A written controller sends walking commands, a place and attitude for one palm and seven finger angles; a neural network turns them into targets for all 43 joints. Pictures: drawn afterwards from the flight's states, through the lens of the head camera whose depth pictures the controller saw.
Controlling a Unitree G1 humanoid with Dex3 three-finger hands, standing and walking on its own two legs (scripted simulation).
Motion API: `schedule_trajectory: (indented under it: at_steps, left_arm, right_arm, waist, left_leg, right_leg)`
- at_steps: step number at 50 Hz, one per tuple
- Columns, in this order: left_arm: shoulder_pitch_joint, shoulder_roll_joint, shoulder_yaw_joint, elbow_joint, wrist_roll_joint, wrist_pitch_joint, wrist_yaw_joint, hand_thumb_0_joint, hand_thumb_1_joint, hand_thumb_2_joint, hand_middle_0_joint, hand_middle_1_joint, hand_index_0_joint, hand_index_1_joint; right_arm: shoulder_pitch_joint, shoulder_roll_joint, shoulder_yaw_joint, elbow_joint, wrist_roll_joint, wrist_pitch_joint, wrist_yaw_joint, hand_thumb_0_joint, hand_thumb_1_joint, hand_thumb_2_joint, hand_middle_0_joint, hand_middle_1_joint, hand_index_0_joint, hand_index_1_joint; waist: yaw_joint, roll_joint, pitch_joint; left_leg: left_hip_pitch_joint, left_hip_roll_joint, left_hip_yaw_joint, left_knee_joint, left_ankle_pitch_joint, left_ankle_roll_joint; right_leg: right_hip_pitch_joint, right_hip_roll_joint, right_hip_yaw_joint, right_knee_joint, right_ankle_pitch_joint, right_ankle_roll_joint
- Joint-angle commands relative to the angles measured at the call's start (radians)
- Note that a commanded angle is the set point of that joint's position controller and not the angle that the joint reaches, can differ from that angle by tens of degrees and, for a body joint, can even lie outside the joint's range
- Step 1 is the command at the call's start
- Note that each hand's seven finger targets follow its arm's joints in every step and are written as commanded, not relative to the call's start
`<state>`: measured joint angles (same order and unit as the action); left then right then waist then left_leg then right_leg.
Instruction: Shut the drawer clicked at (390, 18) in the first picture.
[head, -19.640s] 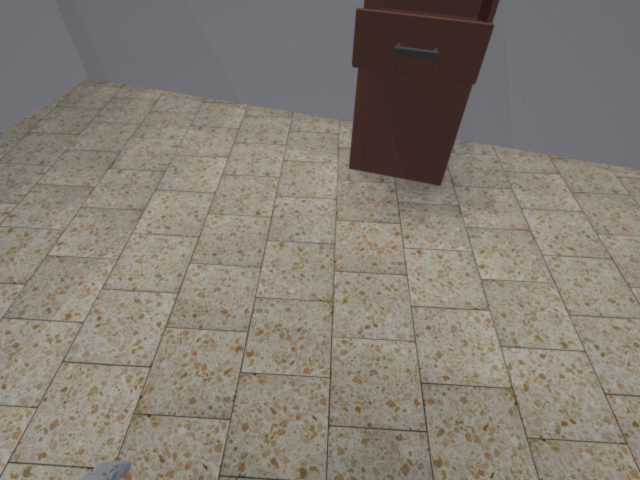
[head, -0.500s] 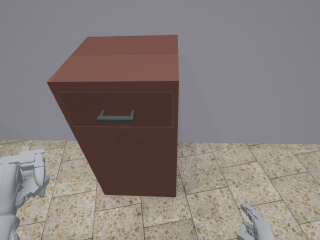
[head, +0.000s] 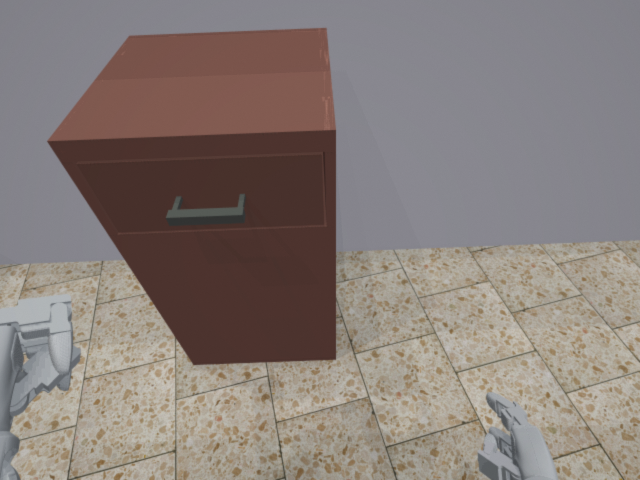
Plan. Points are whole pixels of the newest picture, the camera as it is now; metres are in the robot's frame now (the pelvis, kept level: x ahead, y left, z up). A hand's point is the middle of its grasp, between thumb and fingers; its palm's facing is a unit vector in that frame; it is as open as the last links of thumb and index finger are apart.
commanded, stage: step back with the hand held close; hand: left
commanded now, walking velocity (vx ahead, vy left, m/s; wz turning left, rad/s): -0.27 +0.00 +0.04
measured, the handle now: (208, 208) +0.57 +0.25 -0.02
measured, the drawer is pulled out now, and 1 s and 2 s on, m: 0.00 0.00 0.00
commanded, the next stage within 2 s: stop stepping back and stand still in 0.94 s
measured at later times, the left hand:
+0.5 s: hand out of the picture +0.10 +0.26 +0.16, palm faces +0.39 -0.79 -0.48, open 3.2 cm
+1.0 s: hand out of the picture +0.04 +0.24 +0.16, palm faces +0.29 -0.84 -0.47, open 3.2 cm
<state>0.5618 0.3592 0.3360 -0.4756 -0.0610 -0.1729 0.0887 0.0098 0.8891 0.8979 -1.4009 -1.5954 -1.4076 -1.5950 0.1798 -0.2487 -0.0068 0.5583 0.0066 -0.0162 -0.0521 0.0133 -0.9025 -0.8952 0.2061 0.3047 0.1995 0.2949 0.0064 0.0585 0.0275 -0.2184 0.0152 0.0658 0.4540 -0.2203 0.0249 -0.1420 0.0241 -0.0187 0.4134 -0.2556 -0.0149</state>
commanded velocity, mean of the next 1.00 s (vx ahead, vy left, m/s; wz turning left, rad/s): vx -0.33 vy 0.00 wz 0.02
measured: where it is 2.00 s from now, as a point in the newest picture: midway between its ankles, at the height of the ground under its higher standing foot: outside the picture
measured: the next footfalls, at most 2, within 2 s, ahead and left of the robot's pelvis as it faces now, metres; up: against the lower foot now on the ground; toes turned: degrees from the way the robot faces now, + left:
right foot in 0.94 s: -0.24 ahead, -0.10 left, +0.00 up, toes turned -2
left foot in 1.34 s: -0.18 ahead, +0.15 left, +0.00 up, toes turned +2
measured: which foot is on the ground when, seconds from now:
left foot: down 0.00-1.00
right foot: down 0.00-0.64, up 0.66-0.92, down 0.94-1.00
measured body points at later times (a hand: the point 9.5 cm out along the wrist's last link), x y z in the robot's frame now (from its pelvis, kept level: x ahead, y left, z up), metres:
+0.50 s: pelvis -0.08 +0.02 -0.01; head -0.05 +0.02 +0.44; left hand +0.08 +0.30 +0.18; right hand +0.11 -0.21 -0.09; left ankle +0.01 +0.10 -0.74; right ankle -0.02 -0.11 -0.74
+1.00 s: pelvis -0.16 +0.01 -0.02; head -0.11 +0.03 +0.43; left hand +0.02 +0.28 +0.19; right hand +0.03 -0.21 -0.10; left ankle +0.01 +0.10 -0.74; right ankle -0.29 -0.10 -0.74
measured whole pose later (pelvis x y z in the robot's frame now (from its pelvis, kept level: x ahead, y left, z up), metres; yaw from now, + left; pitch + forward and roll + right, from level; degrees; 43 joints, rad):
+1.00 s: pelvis -0.16 +0.01 -0.02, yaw -2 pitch +4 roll -3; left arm 0.60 0.43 0.39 -0.66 -0.06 -0.29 0.12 0.01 0.89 0.90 -1.40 -1.60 -1.41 -1.60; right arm 0.13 -0.18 0.01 0.63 -0.02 -0.10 -0.04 0.01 -0.90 -0.89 0.21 0.30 0.20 0.30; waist 0.04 0.02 0.03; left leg -0.57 0.05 0.05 0.44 0.02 0.03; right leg -0.08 0.07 0.00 0.42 -0.41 -0.02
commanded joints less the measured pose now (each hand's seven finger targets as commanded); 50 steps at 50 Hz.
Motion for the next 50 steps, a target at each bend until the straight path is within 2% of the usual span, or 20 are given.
schedule_trajectory:
  at_steps: [1,9,15,19,22,24,27,29,30,33,34,36,39,42,44,46,47,48,49,50]
  left_arm:
    - [0.071,0.184,0.141,-0.241,-0.002,-0.067,0.026,0.000,0.900,0.900,-1.400,-1.600,-1.400,-1.600]
    - [0.111,0.207,0.166,-0.338,-0.001,-0.086,0.050,0.000,0.900,0.900,-1.400,-1.600,-1.400,-1.600]
    - [0.094,0.179,0.168,-0.290,0.016,-0.106,0.058,0.000,0.900,0.900,-1.400,-1.600,-1.400,-1.600]
    - [0.055,0.170,0.162,-0.281,0.026,-0.115,0.060,0.000,0.900,0.900,-1.400,-1.600,-1.400,-1.600]
    - [0.030,0.176,0.152,-0.299,0.028,-0.123,0.063,0.000,0.900,0.900,-1.400,-1.600,-1.400,-1.600]
    - [0.005,0.185,0.141,-0.320,0.023,-0.124,0.073,0.000,0.900,0.900,-1.400,-1.600,-1.400,-1.600]
    - [-0.014,0.187,0.127,-0.332,0.021,-0.121,0.091,0.000,0.900,0.900,-1.400,-1.600,-1.400,-1.600]
    - [-0.008,0.194,0.139,-0.340,0.017,-0.121,0.095,0.000,0.900,0.900,-1.400,-1.600,-1.400,-1.600]
    - [-0.008,0.201,0.145,-0.362,0.016,-0.127,0.094,0.000,0.900,0.900,-1.400,-1.600,-1.400,-1.600]
    - [0.009,0.222,0.200,-0.379,0.052,-0.145,0.088,0.000,0.900,0.900,-1.400,-1.600,-1.400,-1.600]
    - [-0.008,0.235,0.220,-0.388,0.060,-0.148,0.085,0.000,0.900,0.900,-1.400,-1.600,-1.400,-1.600]
    - [0.017,0.236,0.224,-0.376,0.050,-0.155,0.083,0.000,0.900,0.900,-1.400,-1.600,-1.400,-1.600]
    - [0.113,0.197,0.189,-0.371,0.013,-0.145,0.082,0.000,0.900,0.900,-1.400,-1.600,-1.400,-1.600]
    - [0.110,0.196,0.165,-0.383,-0.012,-0.147,0.067,0.000,0.900,0.900,-1.400,-1.600,-1.400,-1.600]
    - [0.080,0.198,0.158,-0.374,-0.015,-0.163,0.059,0.000,0.900,0.900,-1.400,-1.600,-1.400,-1.600]
    - [0.020,0.244,0.175,-0.396,-0.007,-0.191,0.052,0.000,0.900,0.900,-1.400,-1.600,-1.400,-1.600]
    - [-0.008,0.277,0.202,-0.398,-0.013,-0.198,0.058,0.000,0.900,0.900,-1.400,-1.600,-1.400,-1.600]
    - [-0.031,0.314,0.239,-0.417,-0.017,-0.207,0.066,0.000,0.900,0.900,-1.400,-1.600,-1.400,-1.600]
    - [-0.038,0.312,0.243,-0.402,-0.015,-0.211,0.063,0.000,0.900,0.900,-1.400,-1.600,-1.400,-1.600]
    - [-0.006,0.242,0.182,-0.365,-0.023,-0.198,0.045,0.000,0.900,0.900,-1.400,-1.600,-1.400,-1.600]
  right_arm:
    - [-0.098,-0.089,-0.049,-0.180,0.002,-0.030,-0.010,0.000,-0.900,-0.900,0.200,0.300,0.200,0.300]
    - [-0.077,-0.097,-0.053,-0.192,-0.001,-0.048,-0.024,0.000,-0.900,-0.900,0.200,0.300,0.200,0.300]
    - [-0.064,-0.103,-0.055,-0.186,0.001,-0.085,-0.029,0.000,-0.900,-0.900,0.200,0.300,0.200,0.300]
    - [-0.060,-0.104,-0.054,-0.183,-0.001,-0.103,-0.032,0.000,-0.900,-0.900,0.200,0.300,0.200,0.300]
    - [-0.045,-0.101,-0.059,-0.177,-0.007,-0.111,-0.029,0.000,-0.900,-0.900,0.200,0.300,0.200,0.300]
    - [-0.038,-0.089,-0.057,-0.157,-0.011,-0.109,-0.029,0.000,-0.900,-0.900,0.200,0.300,0.200,0.300]
    - [-0.033,-0.074,-0.051,-0.132,-0.015,-0.103,-0.025,0.000,-0.900,-0.900,0.200,0.300,0.200,0.300]
    - [-0.040,-0.080,-0.049,-0.128,-0.013,-0.097,-0.030,0.000,-0.900,-0.900,0.200,0.300,0.200,0.300]
    - [-0.048,-0.094,-0.050,-0.136,-0.010,-0.095,-0.032,0.000,-0.900,-0.900,0.200,0.300,0.200,0.300]
    - [-0.097,-0.113,-0.051,-0.164,-0.018,-0.118,-0.042,0.000,-0.900,-0.900,0.200,0.300,0.200,0.300]
    - [-0.079,-0.099,-0.054,-0.154,-0.024,-0.125,-0.040,0.000,-0.900,-0.900,0.200,0.300,0.200,0.300]
    - [-0.063,-0.092,-0.066,-0.150,-0.022,-0.136,-0.024,0.000,-0.900,-0.900,0.200,0.300,0.200,0.300]
    - [-0.056,-0.076,-0.065,-0.133,-0.020,-0.148,-0.009,0.000,-0.900,-0.900,0.200,0.300,0.200,0.300]
    - [-0.034,-0.071,-0.054,-0.088,-0.026,-0.157,0.003,0.000,-0.900,-0.900,0.200,0.300,0.200,0.300]
    - [-0.018,-0.069,-0.051,-0.056,-0.035,-0.151,0.007,0.000,-0.900,-0.900,0.200,0.300,0.200,0.300]
    - [0.006,-0.059,-0.050,-0.030,-0.032,-0.129,0.005,0.000,-0.900,-0.900,0.200,0.300,0.200,0.300]
    - [-0.014,-0.044,-0.041,-0.033,-0.028,-0.121,-0.003,0.000,-0.900,-0.900,0.200,0.300,0.200,0.300]
    - [-0.037,-0.036,-0.030,-0.035,-0.033,-0.125,-0.014,0.000,-0.900,-0.900,0.200,0.300,0.200,0.300]
    - [-0.060,-0.033,-0.025,-0.057,-0.033,-0.136,-0.023,0.000,-0.900,-0.900,0.200,0.300,0.200,0.300]
    - [-0.050,-0.069,-0.055,-0.058,-0.013,-0.136,-0.027,0.000,-0.900,-0.900,0.200,0.300,0.200,0.300]
  waist:
    - [0.007,-0.066,-0.170]
    - [0.008,0.072,-0.185]
    - [-0.004,0.064,-0.095]
    - [-0.010,0.014,-0.050]
    - [-0.017,-0.078,-0.045]
    - [-0.025,-0.144,-0.043]
    - [-0.036,-0.181,-0.077]
    - [-0.039,-0.113,-0.080]
    - [-0.037,-0.025,-0.063]
    - [-0.009,0.307,-0.078]
    - [-0.014,0.275,-0.089]
    - [-0.005,0.154,-0.112]
    - [0.002,0.092,-0.154]
    - [-0.006,0.164,-0.205]
    - [-0.005,0.178,-0.207]
    - [-0.018,-0.008,-0.225]
    - [-0.023,-0.114,-0.214]
    - [-0.022,-0.102,-0.247]
    - [-0.024,-0.062,-0.267]
    - [-0.035,-0.150,-0.271]
  left_leg:
    - [0.076,0.071,-0.080,-0.019,0.361,0.029]
    - [-0.039,0.101,-0.128,-0.069,0.279,0.037]
    - [-0.336,0.139,-0.194,-0.186,-0.217,0.067]
    - [-0.429,0.132,-0.207,-0.180,-0.370,0.072]
    - [-0.320,0.070,-0.161,-0.052,-0.348,0.044]
    - [-0.135,0.010,-0.110,0.138,-0.233,0.006]
    - [-0.011,-0.019,-0.079,0.265,-0.122,-0.011]
    - [-0.028,-0.003,-0.120,0.135,-0.115,-0.002]
    - [-0.074,0.031,-0.178,0.038,-0.166,0.011]
    - [-0.556,0.277,-0.515,-0.405,-0.640,0.120]
    - [-0.584,0.310,-0.513,-0.429,-0.634,0.138]
    - [-0.463,0.291,-0.445,-0.351,-0.494,0.134]
    - [-0.192,0.214,-0.320,-0.284,-0.287,0.085]
    - [-0.026,0.180,-0.257,-0.294,-0.178,0.019]
    - [0.044,0.161,-0.201,-0.230,-0.016,-0.030]
    - [0.223,0.088,-0.092,0.050,0.154,-0.043]
    - [0.226,0.056,-0.067,0.161,0.110,-0.033]
    - [0.221,0.046,-0.041,0.167,0.119,-0.030]
    - [0.269,0.041,-0.002,0.086,0.241,-0.024]
    - [0.296,0.059,-0.047,0.064,0.416,0.003]
  right_leg:
    - [-0.005,-0.082,0.056,-0.006,0.397,0.024]
    - [0.011,-0.040,0.039,0.077,0.272,0.029]
    - [0.101,-0.014,0.047,0.167,0.117,0.028]
    - [0.092,-0.018,0.075,0.150,0.025,0.027]
    - [-0.076,-0.067,0.148,-0.006,-0.172,-0.002]
    - [-0.296,-0.154,0.229,-0.149,-0.305,-0.047]
    - [-0.395,-0.229,0.217,-0.165,-0.227,-0.085]
    - [-0.358,-0.168,0.137,-0.086,-0.142,-0.050]
    - [-0.340,-0.112,0.098,-0.028,-0.162,-0.021]
    - [0.077,0.084,0.032,0.511,-0.105,0.039]
    - [0.084,0.084,0.053,0.670,-0.126,0.039]
    - [-0.011,0.082,0.069,0.708,-0.173,0.028]
    - [-0.126,0.065,0.009,0.465,-0.268,0.014]
    - [-0.118,0.070,-0.030,0.155,-0.323,-0.009]
    - [-0.085,0.035,-0.018,-0.105,-0.210,-0.020]
    - [-0.253,-0.108,0.117,-0.240,-0.012,-0.053]
    - [-0.323,-0.198,0.162,-0.224,0.158,-0.063]
    - [-0.303,-0.225,0.126,-0.154,0.340,-0.055]
    - [-0.279,-0.170,0.055,-0.052,0.433,-0.026]
    - [-0.251,-0.072,-0.001,0.014,0.442,0.064]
